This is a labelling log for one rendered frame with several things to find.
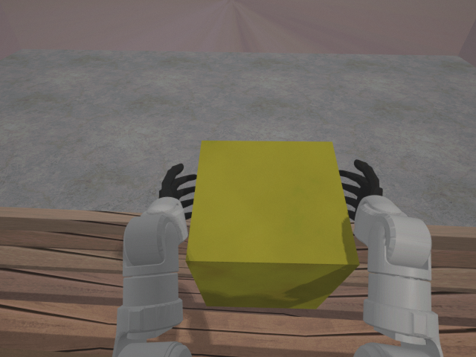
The robot right hand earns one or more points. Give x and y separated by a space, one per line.
369 185

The right robot upper arm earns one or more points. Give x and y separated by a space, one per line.
385 350

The robot left forearm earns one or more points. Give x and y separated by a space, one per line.
151 303

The left robot upper arm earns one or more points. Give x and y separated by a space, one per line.
155 349

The robot left hand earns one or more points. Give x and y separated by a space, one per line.
170 185

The carton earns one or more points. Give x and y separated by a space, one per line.
270 226

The robot right forearm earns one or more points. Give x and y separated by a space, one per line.
399 253

